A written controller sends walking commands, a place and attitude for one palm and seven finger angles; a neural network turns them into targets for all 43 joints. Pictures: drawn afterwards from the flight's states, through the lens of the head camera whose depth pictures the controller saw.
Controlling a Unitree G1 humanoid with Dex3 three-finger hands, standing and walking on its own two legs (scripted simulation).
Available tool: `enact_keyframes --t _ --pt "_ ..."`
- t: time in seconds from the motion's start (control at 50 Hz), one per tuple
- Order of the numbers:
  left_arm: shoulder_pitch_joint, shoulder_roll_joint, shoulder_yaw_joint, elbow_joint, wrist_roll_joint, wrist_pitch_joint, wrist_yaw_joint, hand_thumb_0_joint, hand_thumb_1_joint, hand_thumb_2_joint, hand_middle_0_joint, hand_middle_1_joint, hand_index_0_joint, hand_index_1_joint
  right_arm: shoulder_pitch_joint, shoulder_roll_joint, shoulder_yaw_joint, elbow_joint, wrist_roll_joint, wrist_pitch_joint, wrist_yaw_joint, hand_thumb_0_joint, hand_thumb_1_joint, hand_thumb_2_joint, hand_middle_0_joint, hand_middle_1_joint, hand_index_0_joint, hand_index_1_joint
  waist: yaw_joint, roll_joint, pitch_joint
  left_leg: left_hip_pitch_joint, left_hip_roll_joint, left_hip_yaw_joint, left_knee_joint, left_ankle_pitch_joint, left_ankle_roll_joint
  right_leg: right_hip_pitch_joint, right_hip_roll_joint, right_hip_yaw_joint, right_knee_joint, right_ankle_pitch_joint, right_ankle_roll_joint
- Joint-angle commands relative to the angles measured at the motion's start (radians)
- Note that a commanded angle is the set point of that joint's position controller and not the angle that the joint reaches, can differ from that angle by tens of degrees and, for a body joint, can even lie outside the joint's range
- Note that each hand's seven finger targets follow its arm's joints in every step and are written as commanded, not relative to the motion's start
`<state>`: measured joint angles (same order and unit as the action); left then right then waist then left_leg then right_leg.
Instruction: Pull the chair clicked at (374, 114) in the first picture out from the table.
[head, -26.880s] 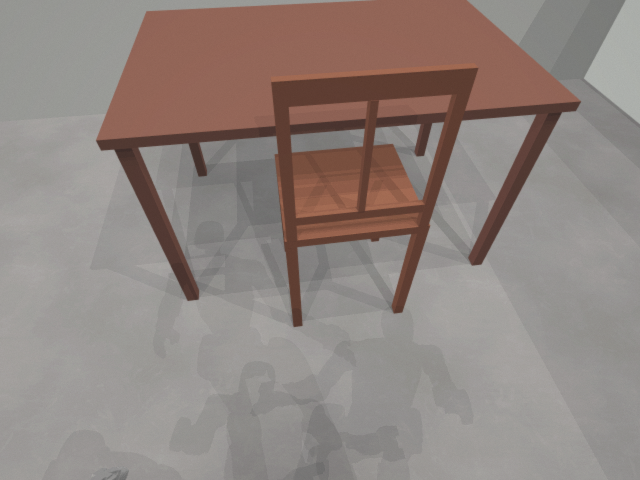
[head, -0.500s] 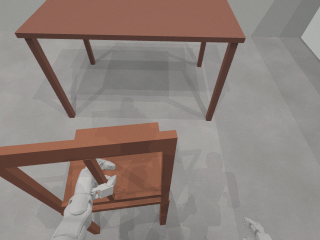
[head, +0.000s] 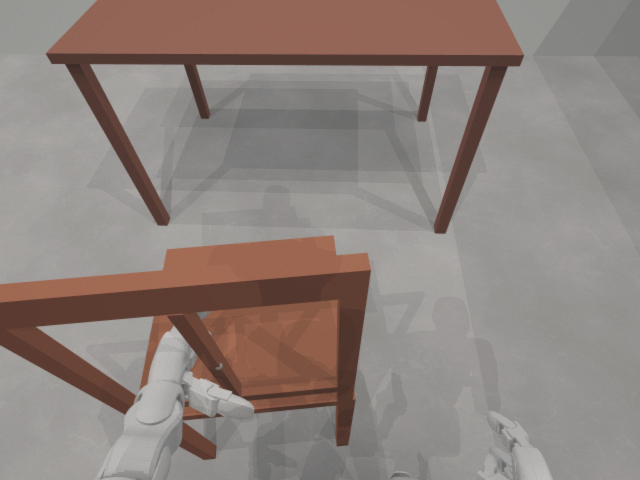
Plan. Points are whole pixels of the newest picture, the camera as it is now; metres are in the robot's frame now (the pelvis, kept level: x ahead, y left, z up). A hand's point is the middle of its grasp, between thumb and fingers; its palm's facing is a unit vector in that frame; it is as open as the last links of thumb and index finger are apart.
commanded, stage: open the thumb and straighten the fingers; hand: left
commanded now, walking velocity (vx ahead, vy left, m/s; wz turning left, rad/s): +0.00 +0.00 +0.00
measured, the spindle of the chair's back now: (213, 358) +0.28 +0.15 -0.03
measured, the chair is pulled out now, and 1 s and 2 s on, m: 0.63 0.63 0.62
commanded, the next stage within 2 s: draw the fingers out of the gap in 0.08 s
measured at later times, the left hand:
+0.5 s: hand (204, 413) +0.22 +0.16 -0.04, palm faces +0.03 -0.98 -0.21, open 17.5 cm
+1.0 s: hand out of the picture +0.14 +0.15 -0.04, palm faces +0.04 -0.98 -0.20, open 17.5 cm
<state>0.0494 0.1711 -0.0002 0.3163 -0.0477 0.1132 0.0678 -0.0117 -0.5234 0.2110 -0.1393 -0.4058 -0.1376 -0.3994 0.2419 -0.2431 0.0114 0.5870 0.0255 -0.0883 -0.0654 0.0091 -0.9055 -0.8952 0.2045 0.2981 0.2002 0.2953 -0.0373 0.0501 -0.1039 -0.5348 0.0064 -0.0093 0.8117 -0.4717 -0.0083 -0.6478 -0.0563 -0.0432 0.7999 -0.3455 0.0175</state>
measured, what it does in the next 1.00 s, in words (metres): stands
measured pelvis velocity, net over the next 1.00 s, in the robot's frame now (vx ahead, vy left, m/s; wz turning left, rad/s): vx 0.00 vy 0.00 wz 0.03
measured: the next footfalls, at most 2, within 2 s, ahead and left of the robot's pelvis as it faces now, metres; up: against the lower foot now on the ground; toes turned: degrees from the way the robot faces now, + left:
none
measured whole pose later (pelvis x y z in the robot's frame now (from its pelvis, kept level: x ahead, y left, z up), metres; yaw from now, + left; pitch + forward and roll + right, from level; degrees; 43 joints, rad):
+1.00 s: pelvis +0.00 +0.00 -0.02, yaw +2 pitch +13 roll -1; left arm 0.65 0.19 -0.08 -0.22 -0.02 0.15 0.07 -0.01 -0.54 0.20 0.00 0.00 0.00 0.00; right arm 0.25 -0.21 0.01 0.48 0.03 -0.13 -0.11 0.01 -0.90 -0.90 0.21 0.30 0.20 0.30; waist -0.03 0.05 -0.17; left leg -0.67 0.00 -0.05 1.00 -0.55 -0.01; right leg -0.75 -0.07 -0.08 0.95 -0.42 0.02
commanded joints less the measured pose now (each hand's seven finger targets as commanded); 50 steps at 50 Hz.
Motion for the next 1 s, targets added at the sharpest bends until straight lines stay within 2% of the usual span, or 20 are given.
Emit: enact_keyframes --t 0.0,0.04,0.06,0.08,0.12,0.14,0.16,0.18,0.2,0.3,0.36,0.46,0.5,0.52,0.54,0.62,0.74,0.8,0.84,0.98 --pt "-0.109 0.095 0.035 -0.249 -0.003 -0.048 0.002 0.0 -0.55 0.2 0.0 0.0 0.0 0.0 -0.021 -0.137 -0.053 -0.145 0.004 -0.063 -0.014 0.0 -0.9 -0.9 0.2 0.3 0.2 0.3 -0.013 -0.04 -0.256 0.026 0.005 0.012 -0.087 0.404 0.01 0.26 0.011 -0.026 -0.061 0.333 -0.024" --pt "-0.088 0.079 0.018 -0.249 -0.004 -0.037 0.0 0.0 -0.55 0.2 0.0 0.0 0.0 0.0 -0.018 -0.138 -0.051 -0.145 0.005 -0.063 -0.013 0.0 -0.9 -0.9 0.2 0.3 0.2 0.3 -0.019 -0.078 -0.237 0.012 0.006 0.005 -0.085 0.386 0.009 0.241 0.012 -0.036 -0.054 0.313 -0.021" --pt "-0.096 0.068 0.003 -0.249 -0.004 -0.029 -0.002 0.0 -0.55 0.2 0.0 0.0 0.0 0.0 -0.021 -0.139 -0.05 -0.147 0.006 -0.064 -0.013 0.0 -0.9 -0.9 0.2 0.3 0.2 0.3 -0.024 -0.066 -0.225 0.007 0.004 0.008 -0.081 0.372 0.011 0.228 0.012 -0.034 -0.057 0.305 -0.019" --pt "-0.11 0.094 0.025 -0.263 -0.005 -0.026 0.001 0.0 -0.55 0.2 0.0 0.0 0.0 0.0 -0.014 -0.142 -0.052 -0.146 0.005 -0.064 -0.014 0.0 -0.9 -0.9 0.2 0.3 0.2 0.3 -0.025 -0.086 -0.23 -0.001 0.004 0.005 -0.079 0.365 0.012 0.233 0.011 -0.035 -0.056 0.302 -0.018" --pt "-0.094 0.13 0.053 -0.297 0.001 -0.024 0.006 0.0 -0.55 0.2 0.0 0.0 0.0 0.0 -0.013 -0.142 -0.053 -0.151 0.005 -0.063 -0.017 0.0 -0.9 -0.9 0.2 0.3 0.2 0.3 -0.015 -0.063 -0.251 0.004 0.002 0.006 -0.078 0.375 0.011 0.248 0.01 -0.03 -0.052 0.312 -0.021" --pt "-0.065 0.118 0.045 -0.312 0.005 -0.024 0.009 0.0 -0.55 0.2 0.0 0.0 0.0 0.0 -0.017 -0.138 -0.052 -0.158 0.003 -0.065 -0.017 0.0 -0.9 -0.9 0.2 0.3 0.2 0.3 -0.008 -0.043 -0.258 0.007 0.001 0.008 -0.077 0.388 0.01 0.255 0.008 -0.03 -0.047 0.321 -0.023" --pt "-0.035 0.137 0.074 -0.25 0.007 -0.018 0.011 0.0 -0.55 0.2 0.0 0.0 0.0 0.0 -0.009 -0.139 -0.051 -0.152 0.002 -0.061 -0.017 0.0 -0.9 -0.9 0.2 0.3 0.2 0.3 -0.011 -0.061 -0.224 -0.02 0.0 0.01 -0.067 0.375 0.009 0.234 0.01 -0.031 -0.042 0.317 -0.022" --pt "-0.009 0.141 0.08 -0.276 0.006 -0.021 0.011 0.0 -0.55 0.2 0.0 0.0 0.0 0.0 -0.008 -0.139 -0.051 -0.161 0.0 -0.057 -0.015 0.0 -0.9 -0.9 0.2 0.3 0.2 0.3 -0.002 -0.085 -0.241 -0.036 -0.002 0.008 -0.067 0.363 0.008 0.247 0.009 -0.032 -0.036 0.308 -0.021" --pt "0.046 0.146 0.088 -0.28 0.006 -0.02 0.008 0.0 -0.55 0.2 0.0 0.0 0.0 0.0 -0.019 -0.139 -0.053 -0.173 0.002 -0.057 -0.016 0.0 -0.9 -0.9 0.2 0.3 0.2 0.3 0.012 -0.069 -0.235 -0.043 -0.003 0.012 -0.068 0.363 0.009 0.259 0.008 -0.027 -0.041 0.313 -0.025" --pt "0.111 0.127 0.048 -0.397 -0.002 -0.026 -0.001 0.0 -0.55 0.2 0.0 0.0 0.0 0.0 -0.026 -0.133 -0.05 -0.203 0.006 -0.067 -0.02 0.0 -0.9 -0.9 0.2 0.3 0.2 0.3 -0.004 -0.035 -0.223 -0.047 -0.004 0.011 -0.054 0.332 0.012 0.232 0.007 -0.028 -0.04 0.271 -0.023" --pt "0.147 0.124 0.034 -0.453 -0.007 -0.032 -0.001 0.0 -0.55 0.2 0.0 0.0 0.0 0.0 -0.019 -0.132 -0.05 -0.205 0.007 -0.081 -0.024 0.0 -0.9 -0.9 0.2 0.3 0.2 0.3 -0.014 -0.047 -0.227 -0.046 -0.005 0.004 -0.042 0.32 0.014 0.213 0.009 -0.029 -0.034 0.251 -0.019" --pt "0.297 0.114 0.02 -0.516 -0.003 -0.034 0.001 0.0 -0.55 0.2 0.0 0.0 0.0 0.0 -0.024 -0.123 -0.053 -0.214 0.006 -0.098 -0.03 0.0 -0.9 -0.9 0.2 0.3 0.2 0.3 -0.009 -0.056 -0.223 -0.058 -0.007 -0.002 -0.025 0.329 0.013 0.198 0.009 -0.04 -0.018 0.252 -0.021" --pt "0.306 0.133 0.032 -0.523 0.004 -0.029 0.003 0.0 -0.55 0.2 0.0 0.0 0.0 0.0 -0.03 -0.126 -0.055 -0.211 0.006 -0.099 -0.035 0.0 -0.9 -0.9 0.2 0.3 0.2 0.3 -0.012 -0.057 -0.186 -0.076 -0.008 -0.007 -0.02 0.31 0.013 0.175 0.01 -0.042 -0.019 0.231 -0.023" --pt "0.308 0.126 0.016 -0.553 0.008 -0.032 0.003 0.0 -0.55 0.2 0.0 0.0 0.0 0.0 -0.029 -0.124 -0.052 -0.216 0.005 -0.102 -0.034 0.0 -0.9 -0.9 0.2 0.3 0.2 0.3 -0.014 -0.034 -0.2 -0.065 -0.01 -0.007 -0.017 0.309 0.014 0.166 0.009 -0.041 -0.013 0.222 -0.022" --pt "0.33 0.12 0.012 -0.565 0.008 -0.032 0.004 0.0 -0.55 0.2 0.0 0.0 0.0 0.0 -0.03 -0.12 -0.052 -0.219 0.005 -0.104 -0.035 0.0 -0.9 -0.9 0.2 0.3 0.2 0.3 -0.014 -0.053 -0.204 -0.067 -0.01 -0.01 -0.014 0.304 0.014 0.163 0.009 -0.045 -0.01 0.212 -0.021" --pt "0.399 0.1 -0.019 -0.62 0.016 -0.029 0.01 0.0 -0.55 0.2 0.0 0.0 0.0 0.0 -0.04 -0.113 -0.048 -0.232 0.006 -0.11 -0.038 0.0 -0.9 -0.9 0.2 0.3 0.2 0.3 -0.012 -0.022 -0.185 -0.071 -0.011 -0.019 -0.008 0.293 0.012 0.133 0.01 -0.05 -0.001 0.175 -0.026" --pt "0.496 0.112 -0.002 -0.651 0.023 -0.012 0.018 0.0 -0.55 0.2 0.0 0.0 0.0 0.0 -0.054 -0.104 -0.05 -0.248 0.006 -0.103 -0.044 0.0 -0.9 -0.9 0.2 0.3 0.2 0.3 -0.003 -0.059 -0.167 -0.111 -0.013 -0.025 0.004 0.244 0.012 0.109 0.014 -0.055 0.009 0.12 -0.024" --pt "0.546 0.118 0.0 -0.688 0.029 -0.009 0.019 0.0 -0.55 0.2 0.0 0.0 0.0 0.0 -0.063 -0.097 -0.052 -0.26 0.005 -0.1 -0.048 0.0 -0.9 -0.9 0.2 0.3 0.2 0.3 0.007 -0.024 -0.163 -0.122 -0.016 -0.025 0.008 0.235 0.012 0.11 0.013 -0.052 0.012 0.105 -0.03" --pt "0.583 0.09 -0.031 -0.702 0.028 -0.009 0.014 0.0 -0.55 0.2 0.0 0.0 0.0 0.0 -0.065 -0.092 -0.049 -0.268 0.008 -0.099 -0.047 0.0 -0.9 -0.9 0.2 0.3 0.2 0.3 0.002 -0.033 -0.156 -0.128 -0.016 -0.025 0.015 0.231 0.014 0.098 0.014 -0.054 0.016 0.1 -0.028" --pt "0.672 0.099 -0.03 -0.756 0.036 -0.025 0.009 0.0 -0.55 0.2 0.0 0.0 0.0 0.0 -0.065 -0.084 -0.057 -0.278 0.01 -0.101 -0.052 0.0 -0.9 -0.9 0.2 0.3 0.2 0.3 0.005 -0.043 -0.155 -0.15 -0.016 -0.031 0.036 0.211 0.014 0.064 0.018 -0.061 0.035 0.065 -0.029"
